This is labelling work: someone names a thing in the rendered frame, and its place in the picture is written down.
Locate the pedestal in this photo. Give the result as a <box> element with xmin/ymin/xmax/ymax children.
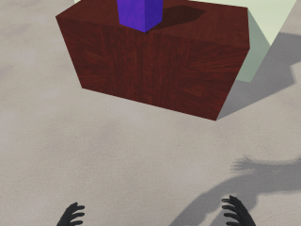
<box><xmin>55</xmin><ymin>0</ymin><xmax>250</xmax><ymax>121</ymax></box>

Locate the carton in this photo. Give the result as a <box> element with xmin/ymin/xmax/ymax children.
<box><xmin>117</xmin><ymin>0</ymin><xmax>164</xmax><ymax>33</ymax></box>

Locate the right robot hand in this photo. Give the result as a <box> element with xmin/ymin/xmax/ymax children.
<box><xmin>221</xmin><ymin>195</ymin><xmax>256</xmax><ymax>226</ymax></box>

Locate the left robot hand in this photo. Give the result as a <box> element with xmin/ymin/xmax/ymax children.
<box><xmin>56</xmin><ymin>202</ymin><xmax>85</xmax><ymax>226</ymax></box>

